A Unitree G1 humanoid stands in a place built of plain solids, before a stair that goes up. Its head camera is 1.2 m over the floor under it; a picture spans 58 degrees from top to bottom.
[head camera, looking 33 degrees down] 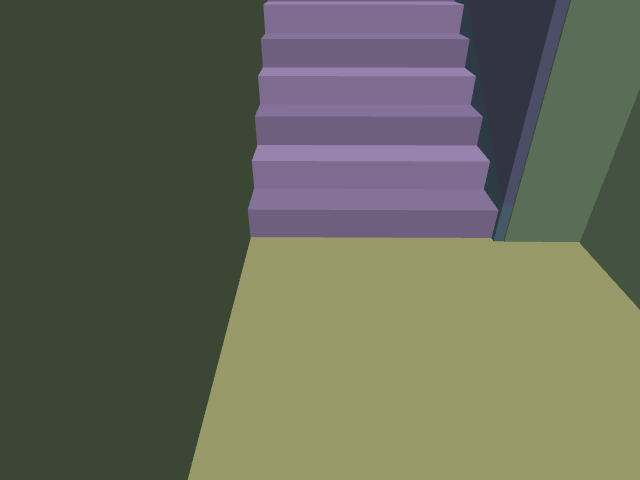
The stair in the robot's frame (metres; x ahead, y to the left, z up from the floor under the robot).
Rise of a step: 0.16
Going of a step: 0.23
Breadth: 1.24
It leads straight ahead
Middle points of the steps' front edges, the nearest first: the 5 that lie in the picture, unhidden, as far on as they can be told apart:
1.87 -0.26 0.16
2.10 -0.26 0.32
2.33 -0.26 0.48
2.56 -0.27 0.64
2.80 -0.27 0.80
